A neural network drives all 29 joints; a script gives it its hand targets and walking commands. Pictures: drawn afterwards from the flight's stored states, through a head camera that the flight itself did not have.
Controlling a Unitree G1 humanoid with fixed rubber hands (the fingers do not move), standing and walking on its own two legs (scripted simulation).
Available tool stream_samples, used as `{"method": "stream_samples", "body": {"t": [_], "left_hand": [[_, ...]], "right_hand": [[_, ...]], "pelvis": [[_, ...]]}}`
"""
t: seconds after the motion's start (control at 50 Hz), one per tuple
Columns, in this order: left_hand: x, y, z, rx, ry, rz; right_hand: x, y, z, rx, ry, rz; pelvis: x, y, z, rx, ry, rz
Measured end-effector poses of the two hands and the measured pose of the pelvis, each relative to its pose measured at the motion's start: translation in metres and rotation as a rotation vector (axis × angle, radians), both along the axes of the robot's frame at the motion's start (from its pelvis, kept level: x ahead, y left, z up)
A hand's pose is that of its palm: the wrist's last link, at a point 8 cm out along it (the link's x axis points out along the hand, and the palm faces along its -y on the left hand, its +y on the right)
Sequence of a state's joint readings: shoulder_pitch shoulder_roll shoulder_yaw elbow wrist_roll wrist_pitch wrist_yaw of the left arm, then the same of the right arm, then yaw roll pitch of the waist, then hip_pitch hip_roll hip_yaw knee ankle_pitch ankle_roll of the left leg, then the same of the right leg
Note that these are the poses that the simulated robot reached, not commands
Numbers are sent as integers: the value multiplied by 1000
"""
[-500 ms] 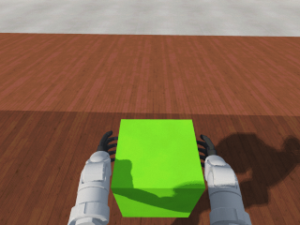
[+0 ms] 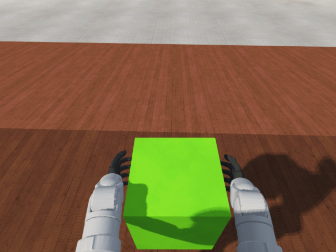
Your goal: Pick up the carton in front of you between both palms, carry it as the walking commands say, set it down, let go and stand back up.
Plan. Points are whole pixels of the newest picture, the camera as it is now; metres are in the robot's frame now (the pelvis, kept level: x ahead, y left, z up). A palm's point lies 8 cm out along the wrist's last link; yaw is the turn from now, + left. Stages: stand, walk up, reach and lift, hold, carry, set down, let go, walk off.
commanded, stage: reach and lift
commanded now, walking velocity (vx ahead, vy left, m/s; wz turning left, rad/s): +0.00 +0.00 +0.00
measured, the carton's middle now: (174, 195) +0.29 +0.00 -0.04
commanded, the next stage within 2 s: hold in 0.16 s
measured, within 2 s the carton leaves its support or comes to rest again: neither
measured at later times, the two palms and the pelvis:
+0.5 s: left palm (111, 179) +0.28 +0.15 +0.05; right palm (238, 184) +0.27 -0.15 +0.05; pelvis -0.01 +0.00 +0.00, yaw +0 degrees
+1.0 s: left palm (107, 151) +0.33 +0.17 +0.09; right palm (229, 155) +0.33 -0.13 +0.09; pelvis +0.05 +0.02 -0.01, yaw -2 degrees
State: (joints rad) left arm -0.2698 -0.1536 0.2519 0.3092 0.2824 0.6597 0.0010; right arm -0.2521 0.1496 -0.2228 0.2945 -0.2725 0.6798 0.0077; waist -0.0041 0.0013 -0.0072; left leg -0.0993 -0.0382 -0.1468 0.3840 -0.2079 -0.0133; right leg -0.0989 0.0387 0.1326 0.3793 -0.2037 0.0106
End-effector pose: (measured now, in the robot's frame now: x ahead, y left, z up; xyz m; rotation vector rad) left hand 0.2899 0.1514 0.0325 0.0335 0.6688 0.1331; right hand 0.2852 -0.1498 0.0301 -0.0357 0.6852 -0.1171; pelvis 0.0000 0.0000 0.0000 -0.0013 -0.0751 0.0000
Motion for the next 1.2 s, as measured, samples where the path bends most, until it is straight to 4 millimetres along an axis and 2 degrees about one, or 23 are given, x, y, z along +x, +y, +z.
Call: {"method": "stream_samples", "body": {"t": [0.18,0.34,0.58,0.7,0.8,0.86,0.94,1.0,1.06,1.12,1.2], "left_hand": [[-1,1,5,1,-3,-3],[-6,2,20,-5,-34,4],[-12,2,18,-14,-14,12],[-10,1,19,-18,-24,17],[0,4,25,-23,-56,23],[10,11,32,-40,-91,35],[28,21,44,-53,-118,46],[45,19,54,-67,-105,44],[66,8,61,-82,-108,34],[86,-1,61,-68,-111,21],[101,7,54,-81,-38,61]], "right_hand": [[-2,1,4,-1,-4,-1],[-6,2,19,3,-34,-2],[-12,1,17,14,-14,-6],[-9,1,19,17,-24,-7],[2,4,26,20,-56,-11],[14,11,35,28,-91,-15],[32,22,48,36,-118,-23],[45,19,56,38,-105,-41],[60,8,61,54,-108,-74],[77,0,59,68,-112,-96],[103,9,58,78,-38,-66]], "pelvis": [[1,1,1,0,-11,0],[-1,2,2,1,-32,-3],[-12,1,0,1,-50,-2],[-13,0,-2,1,-24,2],[-4,2,-6,-4,50,18],[7,8,-11,3,78,22],[30,17,-13,6,116,-12],[51,17,-7,-14,144,-28],[76,12,-7,-26,157,-26],[103,7,-13,-33,163,9],[143,6,-6,-6,180,30]]}}
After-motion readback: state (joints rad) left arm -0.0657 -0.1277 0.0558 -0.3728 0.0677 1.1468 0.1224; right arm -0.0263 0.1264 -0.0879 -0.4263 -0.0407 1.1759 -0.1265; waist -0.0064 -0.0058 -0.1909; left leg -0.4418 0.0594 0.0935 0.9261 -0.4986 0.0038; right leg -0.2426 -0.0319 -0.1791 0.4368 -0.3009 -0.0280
